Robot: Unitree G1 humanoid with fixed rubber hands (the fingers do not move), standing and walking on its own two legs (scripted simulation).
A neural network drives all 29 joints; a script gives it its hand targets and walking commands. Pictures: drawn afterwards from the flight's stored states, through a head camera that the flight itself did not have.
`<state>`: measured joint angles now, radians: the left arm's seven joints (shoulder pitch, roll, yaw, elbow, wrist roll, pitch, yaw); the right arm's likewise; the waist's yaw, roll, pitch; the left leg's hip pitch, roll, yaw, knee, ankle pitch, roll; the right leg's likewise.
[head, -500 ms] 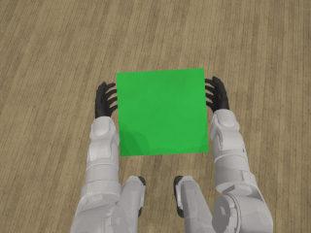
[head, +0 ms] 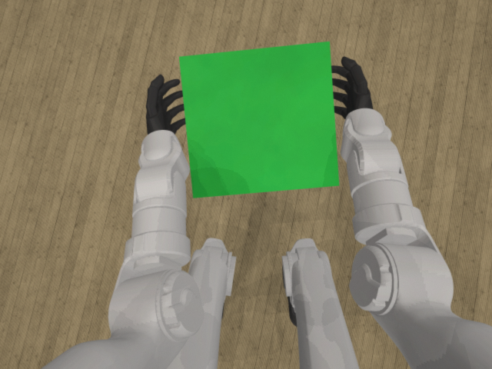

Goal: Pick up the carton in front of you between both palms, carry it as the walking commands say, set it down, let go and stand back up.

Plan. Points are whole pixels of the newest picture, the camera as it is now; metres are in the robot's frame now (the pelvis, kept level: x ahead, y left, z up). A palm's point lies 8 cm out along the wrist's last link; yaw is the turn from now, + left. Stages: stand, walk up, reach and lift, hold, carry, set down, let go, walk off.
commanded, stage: set down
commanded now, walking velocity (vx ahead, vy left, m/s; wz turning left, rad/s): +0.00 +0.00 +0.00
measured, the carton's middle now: (258, 132) +0.48 +0.00 -0.18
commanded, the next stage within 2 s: none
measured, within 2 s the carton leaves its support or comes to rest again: rests again in 1.38 s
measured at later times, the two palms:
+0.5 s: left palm (190, 143) +0.48 +0.14 -0.24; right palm (333, 118) +0.53 -0.16 -0.25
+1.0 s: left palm (195, 146) +0.49 +0.14 -0.31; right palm (323, 117) +0.55 -0.15 -0.31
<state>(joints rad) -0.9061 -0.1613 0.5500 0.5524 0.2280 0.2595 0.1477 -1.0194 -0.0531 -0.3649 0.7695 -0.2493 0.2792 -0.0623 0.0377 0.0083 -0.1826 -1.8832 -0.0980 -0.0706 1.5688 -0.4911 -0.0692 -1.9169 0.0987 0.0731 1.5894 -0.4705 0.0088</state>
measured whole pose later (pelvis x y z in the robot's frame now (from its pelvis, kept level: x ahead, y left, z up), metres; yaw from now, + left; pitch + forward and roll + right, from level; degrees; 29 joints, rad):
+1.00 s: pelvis -0.01 +0.00 -0.16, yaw +3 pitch +40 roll +4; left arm -1.25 -0.03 0.49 0.75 0.04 0.18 0.20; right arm -1.52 -0.36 -0.11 1.16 -0.04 0.20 -0.05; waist 0.04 0.03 0.24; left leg -2.23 -0.16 -0.04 2.14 -0.62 -0.12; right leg -2.27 0.09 0.05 2.18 -0.61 0.00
